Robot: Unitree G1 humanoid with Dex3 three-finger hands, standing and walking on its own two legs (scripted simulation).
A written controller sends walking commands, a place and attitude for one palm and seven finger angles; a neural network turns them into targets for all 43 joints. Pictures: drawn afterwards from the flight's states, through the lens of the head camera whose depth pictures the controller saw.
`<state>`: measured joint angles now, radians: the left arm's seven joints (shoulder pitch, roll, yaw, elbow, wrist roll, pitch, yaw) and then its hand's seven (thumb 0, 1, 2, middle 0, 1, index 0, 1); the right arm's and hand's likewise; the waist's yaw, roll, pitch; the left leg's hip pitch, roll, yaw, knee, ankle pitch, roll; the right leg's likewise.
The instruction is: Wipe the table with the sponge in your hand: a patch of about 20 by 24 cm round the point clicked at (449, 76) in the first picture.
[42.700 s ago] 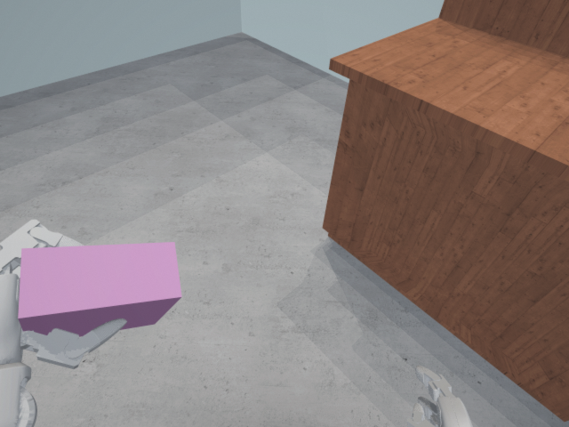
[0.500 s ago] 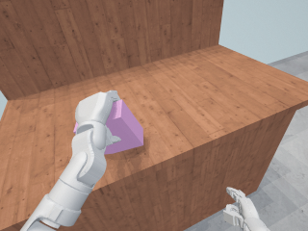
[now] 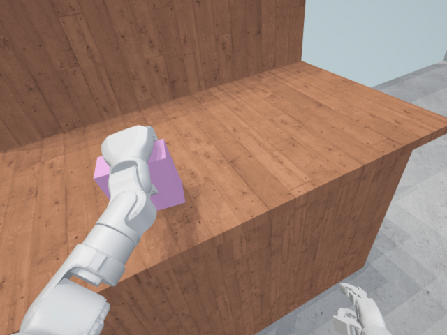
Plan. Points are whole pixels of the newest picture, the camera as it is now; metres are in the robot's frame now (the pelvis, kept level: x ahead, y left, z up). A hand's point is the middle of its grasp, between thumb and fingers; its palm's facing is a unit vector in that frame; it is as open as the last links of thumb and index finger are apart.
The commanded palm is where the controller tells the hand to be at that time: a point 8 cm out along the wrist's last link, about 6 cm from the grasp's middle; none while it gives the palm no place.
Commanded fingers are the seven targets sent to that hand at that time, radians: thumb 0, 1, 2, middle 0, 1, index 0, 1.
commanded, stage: wipe forward along the third lane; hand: left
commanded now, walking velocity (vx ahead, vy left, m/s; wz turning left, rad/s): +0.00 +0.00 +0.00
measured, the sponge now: (147, 188) +0.37 +0.18 +0.11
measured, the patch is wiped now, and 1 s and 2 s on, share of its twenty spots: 0.45 0.75 0.80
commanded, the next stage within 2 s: wipe back along the third lane in 1.64 s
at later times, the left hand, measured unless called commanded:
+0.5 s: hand (137, 159) +0.40 +0.20 +0.16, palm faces +0.05 -0.06 -1.00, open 9.9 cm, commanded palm +0.37 +0.24 +0.19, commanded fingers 0.00 0.10 1.30 -1.20 -1.60 -1.20 -1.60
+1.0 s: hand (125, 149) +0.44 +0.24 +0.16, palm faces +0.02 -0.06 -1.00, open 9.9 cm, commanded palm +0.41 +0.26 +0.19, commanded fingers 0.00 0.10 1.30 -1.20 -1.60 -1.20 -1.60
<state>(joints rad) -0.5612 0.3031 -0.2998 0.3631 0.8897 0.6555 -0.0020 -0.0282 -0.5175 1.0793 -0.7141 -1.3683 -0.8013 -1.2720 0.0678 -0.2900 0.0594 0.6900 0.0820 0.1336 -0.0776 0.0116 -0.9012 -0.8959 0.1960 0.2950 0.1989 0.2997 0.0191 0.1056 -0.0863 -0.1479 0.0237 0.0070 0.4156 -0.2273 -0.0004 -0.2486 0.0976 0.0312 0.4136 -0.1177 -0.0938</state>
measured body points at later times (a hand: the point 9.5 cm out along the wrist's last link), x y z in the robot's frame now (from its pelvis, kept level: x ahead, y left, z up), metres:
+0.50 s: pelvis +0.00 +0.01 +0.00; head -0.04 -0.04 +0.45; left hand +0.39 +0.20 +0.22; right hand +0.19 -0.23 -0.10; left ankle +0.00 +0.15 -0.74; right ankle +0.07 -0.05 -0.74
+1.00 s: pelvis +0.02 +0.03 +0.00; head -0.01 -0.01 +0.45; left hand +0.43 +0.24 +0.22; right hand +0.18 -0.22 -0.12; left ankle +0.00 +0.15 -0.74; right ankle +0.07 -0.05 -0.74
